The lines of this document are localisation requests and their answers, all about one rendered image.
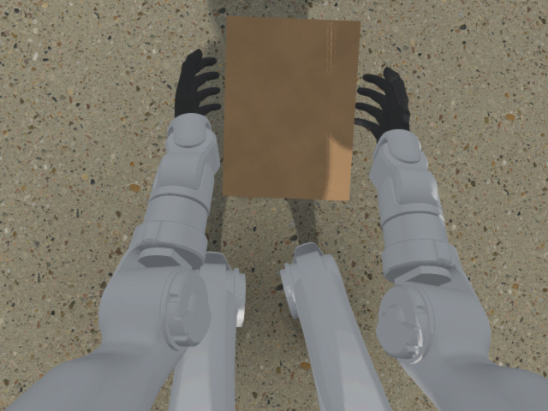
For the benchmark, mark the right robot forearm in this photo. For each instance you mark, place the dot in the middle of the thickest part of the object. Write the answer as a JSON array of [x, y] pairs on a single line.
[[416, 247]]

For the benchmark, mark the robot right hand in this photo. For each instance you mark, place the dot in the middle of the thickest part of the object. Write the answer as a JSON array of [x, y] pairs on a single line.
[[394, 104]]

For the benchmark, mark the robot shin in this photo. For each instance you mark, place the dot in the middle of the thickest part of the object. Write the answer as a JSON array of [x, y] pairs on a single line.
[[215, 258], [328, 261]]

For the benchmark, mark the right robot shin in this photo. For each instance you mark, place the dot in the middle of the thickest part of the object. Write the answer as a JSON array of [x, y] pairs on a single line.
[[328, 261]]

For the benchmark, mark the right robot upper arm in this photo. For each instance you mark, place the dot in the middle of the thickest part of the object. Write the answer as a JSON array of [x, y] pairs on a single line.
[[441, 338]]

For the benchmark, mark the left robot upper arm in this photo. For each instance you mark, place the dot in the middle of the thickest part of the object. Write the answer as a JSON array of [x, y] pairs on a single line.
[[148, 318]]

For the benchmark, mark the carton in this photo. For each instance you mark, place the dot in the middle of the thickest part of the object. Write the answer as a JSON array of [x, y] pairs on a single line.
[[289, 104]]

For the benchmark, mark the robot left hand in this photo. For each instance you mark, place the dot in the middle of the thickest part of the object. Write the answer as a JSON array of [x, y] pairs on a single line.
[[187, 98]]

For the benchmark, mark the left robot forearm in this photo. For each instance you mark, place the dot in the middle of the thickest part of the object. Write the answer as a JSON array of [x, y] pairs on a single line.
[[173, 230]]

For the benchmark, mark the left robot shin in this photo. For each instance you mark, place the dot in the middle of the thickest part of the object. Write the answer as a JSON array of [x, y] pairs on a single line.
[[215, 258]]

